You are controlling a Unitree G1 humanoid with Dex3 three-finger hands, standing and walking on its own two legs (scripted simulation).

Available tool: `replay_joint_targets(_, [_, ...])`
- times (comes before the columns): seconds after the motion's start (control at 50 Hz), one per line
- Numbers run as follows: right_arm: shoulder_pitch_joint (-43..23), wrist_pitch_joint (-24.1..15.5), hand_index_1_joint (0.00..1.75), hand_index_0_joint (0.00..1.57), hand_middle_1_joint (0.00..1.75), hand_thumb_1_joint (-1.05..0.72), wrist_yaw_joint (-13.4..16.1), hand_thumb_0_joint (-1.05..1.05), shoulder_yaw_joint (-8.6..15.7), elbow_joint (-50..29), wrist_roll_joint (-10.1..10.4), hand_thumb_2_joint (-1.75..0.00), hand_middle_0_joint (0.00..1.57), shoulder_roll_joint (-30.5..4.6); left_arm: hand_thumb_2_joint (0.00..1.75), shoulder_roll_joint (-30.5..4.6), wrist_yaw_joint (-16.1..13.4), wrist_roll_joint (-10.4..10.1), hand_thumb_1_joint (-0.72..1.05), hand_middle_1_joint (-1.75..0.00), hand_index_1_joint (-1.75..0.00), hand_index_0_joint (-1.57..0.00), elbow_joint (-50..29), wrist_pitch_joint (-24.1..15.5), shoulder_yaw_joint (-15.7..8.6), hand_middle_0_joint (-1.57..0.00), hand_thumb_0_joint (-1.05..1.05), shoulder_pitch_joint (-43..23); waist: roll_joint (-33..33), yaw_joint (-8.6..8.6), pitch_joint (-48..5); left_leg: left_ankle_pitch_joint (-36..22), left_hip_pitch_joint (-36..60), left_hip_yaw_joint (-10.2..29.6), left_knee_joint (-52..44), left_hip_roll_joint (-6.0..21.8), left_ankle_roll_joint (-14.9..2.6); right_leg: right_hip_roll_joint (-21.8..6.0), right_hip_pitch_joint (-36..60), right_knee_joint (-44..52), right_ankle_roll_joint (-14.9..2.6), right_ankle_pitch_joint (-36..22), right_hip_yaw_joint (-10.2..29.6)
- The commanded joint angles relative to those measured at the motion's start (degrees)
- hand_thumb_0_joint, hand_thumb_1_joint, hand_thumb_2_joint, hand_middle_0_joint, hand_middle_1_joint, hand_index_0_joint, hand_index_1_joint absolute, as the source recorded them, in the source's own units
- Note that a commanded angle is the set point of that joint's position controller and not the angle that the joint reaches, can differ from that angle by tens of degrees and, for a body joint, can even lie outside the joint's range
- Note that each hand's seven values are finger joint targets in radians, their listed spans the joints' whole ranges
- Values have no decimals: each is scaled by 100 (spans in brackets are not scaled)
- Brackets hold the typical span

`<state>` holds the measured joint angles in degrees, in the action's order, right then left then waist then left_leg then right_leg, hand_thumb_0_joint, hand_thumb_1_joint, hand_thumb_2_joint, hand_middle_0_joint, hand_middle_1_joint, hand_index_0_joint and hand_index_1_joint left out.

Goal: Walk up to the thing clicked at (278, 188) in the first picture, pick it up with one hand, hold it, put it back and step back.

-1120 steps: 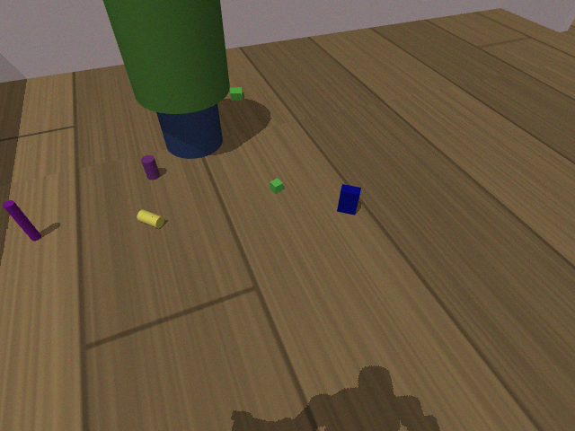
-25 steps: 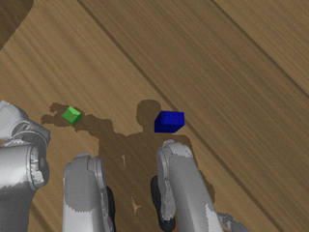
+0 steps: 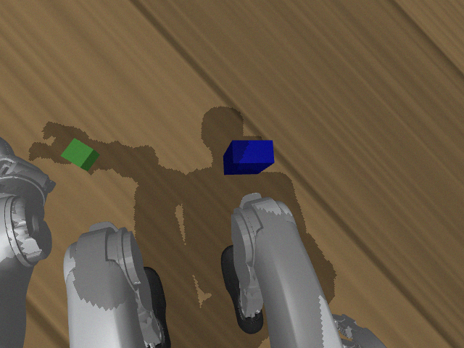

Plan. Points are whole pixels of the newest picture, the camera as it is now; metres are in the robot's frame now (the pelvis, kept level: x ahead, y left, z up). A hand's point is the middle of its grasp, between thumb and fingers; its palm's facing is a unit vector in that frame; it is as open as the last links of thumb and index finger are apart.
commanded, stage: rise first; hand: left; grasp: from above
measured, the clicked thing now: (81, 155) +0.50 +0.24 -0.32
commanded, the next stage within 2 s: none
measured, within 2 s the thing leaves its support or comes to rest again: neither
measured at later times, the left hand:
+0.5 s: hand (28, 165) +0.46 +0.29 -0.19, palm faces -0.22 -0.39 -0.90, open 13.4 cm
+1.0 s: hand (34, 163) +0.46 +0.29 -0.21, palm faces -0.23 -0.39 -0.89, open 13.4 cm
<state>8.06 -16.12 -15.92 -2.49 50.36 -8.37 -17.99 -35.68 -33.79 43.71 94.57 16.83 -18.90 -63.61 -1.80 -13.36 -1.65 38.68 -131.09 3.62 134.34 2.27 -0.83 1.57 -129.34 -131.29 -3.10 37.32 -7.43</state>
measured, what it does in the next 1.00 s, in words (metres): stands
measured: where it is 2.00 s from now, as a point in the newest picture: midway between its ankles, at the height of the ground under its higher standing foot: (201, 315)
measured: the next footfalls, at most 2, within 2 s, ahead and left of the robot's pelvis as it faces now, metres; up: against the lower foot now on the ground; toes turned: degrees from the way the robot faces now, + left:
none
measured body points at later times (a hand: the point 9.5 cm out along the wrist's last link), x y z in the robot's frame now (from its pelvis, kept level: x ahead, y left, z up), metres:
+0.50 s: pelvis +0.00 +0.01 -0.01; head +0.26 +0.05 +0.35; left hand +0.47 +0.31 -0.14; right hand -0.01 -0.25 -0.11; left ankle +0.08 +0.12 -0.31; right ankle +0.10 -0.09 -0.31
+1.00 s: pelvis +0.00 +0.01 -0.02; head +0.26 +0.05 +0.34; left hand +0.47 +0.30 -0.16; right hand -0.02 -0.25 -0.12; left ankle +0.08 +0.12 -0.31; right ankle +0.10 -0.09 -0.31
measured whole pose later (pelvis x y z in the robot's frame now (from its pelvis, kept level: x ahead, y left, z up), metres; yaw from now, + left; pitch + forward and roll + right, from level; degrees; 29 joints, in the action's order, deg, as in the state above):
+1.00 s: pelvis +0.00 +0.01 -0.02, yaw -3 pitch +33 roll -8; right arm 10.1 -19.1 -20.8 -6.6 50.8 -10.7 -19.1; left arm -42.0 -36.7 45.7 99.4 16.4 -19.5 -67.8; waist 0.1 -17.6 2.8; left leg 38.4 -134.9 6.2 139.6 2.1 -1.8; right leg 1.7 -131.1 -134.0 -2.0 36.4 -9.9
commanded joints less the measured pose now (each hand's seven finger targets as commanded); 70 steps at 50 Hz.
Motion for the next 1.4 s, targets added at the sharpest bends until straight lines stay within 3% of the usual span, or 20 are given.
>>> replay_joint_targets(0.0, [1470, -146, 30, 20, 30, -89, -44, 0, 254, 77, -30, -89, 20, -1100, 87, -1444, -223, 167, -41, -99, -96, -19, -497, -55, 163, -16, 0, -1582, -755, -190, -3923, -830, 1935, -325, -939, -174, -209, 171, 2683, 1680, 263, -926, 246])
replay_joint_targets(0.14, [1513, -217, 30, 20, 30, -90, -101, 0, 185, 146, -87, -90, 20, -1323, 90, -1615, -449, 253, -44, -94, -94, -18, -386, -100, 79, -18, 0, -1928, -1211, -288, -3927, -786, 2307, -146, -983, -110, -116, 178, 2238, 1434, 196, -910, 12])
replay_joint_targets(0.28, [1462, -229, 30, 20, 30, -90, -165, 0, 113, 207, -151, -90, 20, -1373, 89, -1485, -511, 342, -41, -86, -87, -22, -371, -50, 258, -23, 0, -2186, -1694, -450, -3735, -823, 2824, 73, -1040, -58, -11, 142, 1693, 1181, 114, -966, -157])
replay_joint_targets(0.32, [1479, -209, 30, 20, 30, -90, -177, 0, 147, 231, -117, -90, 20, -1480, 89, -1547, -550, 335, -42, -84, -86, -22, -281, -8, 159, -24, 0, -1982, -1867, -341, -3797, -890, 2905, 102, -1175, -63, 29, 148, 1638, 1140, 84, -1012, -177])
replay_joint_targets(0.46, [1690, -151, 30, 20, 30, -90, -295, 0, 89, 236, -148, -90, 20, -1526, 88, -1590, -605, 208, -41, -86, -87, -21, -220, 92, -22, -22, 0, -2068, -1722, -468, -3649, -1230, 2764, 158, -1047, -51, 20, 131, 1750, 1089, 114, -1341, -207])
replay_joint_targets(0.48, [1651, -150, 30, 20, 30, -90, -328, 0, 33, 198, -171, -90, 20, -1485, 88, -1375, -563, 235, -41, -88, -89, -21, 105, 131, 186, -22, 0, -2028, -1623, -563, -3507, -1150, 2603, 95, -966, -61, -22, 158, 1857, 1161, 134, -1307, -183])
replay_joint_targets(0.5, [1711, -181, 30, 20, 30, -90, -349, 0, 39, 249, -202, -90, 20, -1508, 96, -1767, -576, 230, -49, -90, -93, -15, -352, 48, -41, -18, 0, -2344, -1543, -607, -3561, -1135, 2528, 140, -912, -55, -36, 135, 1876, 1134, 154, -1325, -204])
replay_joint_targets(0.52, [1731, -177, 30, 20, 30, -90, -369, 0, 29, 247, -191, -90, 20, -1511, 90, -1615, -523, 278, -44, -92, -92, -19, -11, 84, 107, -20, 0, -2131, -1482, -593, -3439, -1069, 2403, 61, -879, -83, -64, 163, 1948, 1207, 161, -1241, -165])
replay_joint_targets(0.58, [1745, -213, 30, 20, 30, -90, -388, 0, -3, 225, -186, -90, 20, -1561, 87, -2027, -504, 215, -41, -87, -89, -22, -127, 26, -160, -23, 0, -1960, -1306, -507, -3610, -1107, 2132, -24, -757, -116, -119, 184, 2312, 1290, 211, -1218, -100])
replay_joint_targets(0.6, [1704, -224, 30, 20, 30, -90, -420, 0, -23, 203, -203, -90, 20, -1537, 86, -1907, -455, 247, -40, -87, -88, -23, -133, 23, 16, -24, 0, -2007, -1320, -535, -3527, -1011, 2045, -51, -726, -131, -141, 180, 2262, 1276, 210, -1124, -80])
replay_joint_targets(0.64, [1735, -220, 30, 20, 30, -90, -422, 0, 0, 257, -165, -90, 20, -1577, 86, -2031, -439, 277, -41, -89, -90, -22, -110, 31, -105, -22, 0, -1880, -1423, -448, -3636, -933, 2111, -36, -771, -123, -117, 206, 2217, 1272, 189, -1039, -103])
replay_joint_targets(0.68, [1739, -231, 30, 20, 30, -91, -435, 0, 3, 244, -163, -90, 20, -1582, 87, -2018, -400, 283, -41, -89, -90, -22, -44, 11, -81, -22, 0, -1870, -1428, -468, -3639, -819, 2055, -13, -782, -127, -118, 224, 2204, 1268, 184, -918, -118])
replay_joint_targets(0.7, [1688, -243, 30, 20, 30, -90, -442, 0, -19, 143, -169, -90, 20, -1519, 87, -1866, -348, 324, -41, -90, -91, -22, -204, -2, 120, -22, 0, -1981, -1476, -537, -3551, -816, 2018, -58, -728, -141, -135, 220, 2198, 1300, 193, -901, -83])
replay_joint_targets(0.82, [1783, -278, 30, 20, 30, -90, -440, 0, -10, 244, -182, -90, 20, -1594, 88, -1992, -468, 341, -43, -88, -89, -20, -336, -54, -44, -22, 0, -2024, -1564, -559, -3676, -881, 2242, 50, -747, -97, -83, 215, 2085, 1196, 166, -998, -185])
replay_joint_targets(1.02, [1752, -387, 30, 20, 30, -91, -549, 0, -67, 265, -249, -90, 20, -1676, 90, -1687, -616, 319, -45, -92, -93, -18, -15, -19, 200, -19, 0, -2317, -1747, -762, -3345, -874, 2531, 197, -809, -51, -18, 189, 1780, 1127, 136, -1101, -299])
replay_joint_targets(1.14, [1827, -349, 30, 20, 30, -91, -606, 0, -104, 232, -256, -90, 20, -1703, 89, -1986, -724, 279, -46, -93, -93, -18, -190, -18, -25, -19, 0, -2335, -1843, -683, -3637, -1307, 2650, 135, -807, -40, -7, 205, 2243, 1136, 153, -1528, -287])
replay_joint_targets(1.16, [1764, -341, 30, 20, 30, -91, -628, 0, -143, 204, -272, -90, 20, -1649, 89, -1792, -695, 301, -46, -92, -93, -19, -38, 27, 142, -20, 0, -2372, -1806, -748, -3570, -1251, 2627, 131, -749, -43, -25, 210, 2175, 1141, 158, -1497, -284])
replay_joint_targets(1.18, [1807, -351, 30, 20, 30, -91, -641, 0, -128, 199, -285, -90, 20, -1685, 89, -1959, -693, 301, -46, -95, -96, -18, -234, 0, 50, -18, 0, -2504, -1829, -816, -3572, -1240, 2578, 129, -731, -47, -35, 208, 2218, 1154, 171, -1511, -282])
replay_joint_targets(1.24, [1807, -315, 30, 20, 30, -91, -671, 0, -158, 210, -254, -90, 20, -1688, 91, -2100, -706, 261, -48, -94, -95, -17, -159, 42, -94, -18, 0, -2271, -1832, -696, -3594, -1213, 2481, 136, -786, -52, -42, 204, 2303, 1184, 167, -1469, -275])
replay_joint_targets(1.38, [1706, -247, 30, 20, 30, -91, -661, 0, -193, 167, -196, -90, 20, -1643, 89, -1976, -539, 255, -45, -92, -93, -18, 55, 113, 51, -19, 0, -2039, -1762, -701, -3280, -918, 2323, 215, -839, -50, -60, 227, 1955, 1184, 151, -1157, -299])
